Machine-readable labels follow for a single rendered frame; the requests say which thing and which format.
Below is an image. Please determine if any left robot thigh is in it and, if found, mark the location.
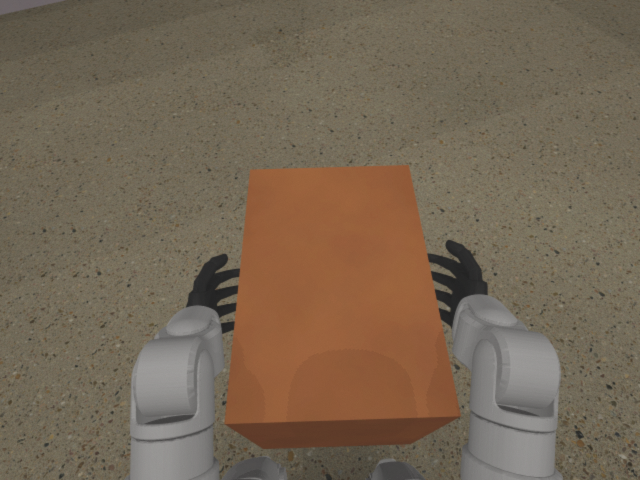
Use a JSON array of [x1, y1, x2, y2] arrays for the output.
[[221, 457, 287, 480]]

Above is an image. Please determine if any robot left hand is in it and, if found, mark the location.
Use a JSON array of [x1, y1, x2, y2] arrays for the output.
[[186, 254, 240, 334]]

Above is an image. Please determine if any robot right hand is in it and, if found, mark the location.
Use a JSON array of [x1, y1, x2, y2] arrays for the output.
[[427, 240, 488, 329]]

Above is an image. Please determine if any right robot shin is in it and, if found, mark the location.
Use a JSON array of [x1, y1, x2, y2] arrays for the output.
[[376, 458, 396, 467]]

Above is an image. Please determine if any right robot forearm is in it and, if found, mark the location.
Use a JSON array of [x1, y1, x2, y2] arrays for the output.
[[452, 294, 563, 480]]

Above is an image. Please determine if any carton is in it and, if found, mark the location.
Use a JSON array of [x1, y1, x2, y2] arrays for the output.
[[224, 165, 461, 449]]

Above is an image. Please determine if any left robot forearm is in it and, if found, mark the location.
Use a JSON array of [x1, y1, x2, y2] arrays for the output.
[[124, 306, 225, 480]]

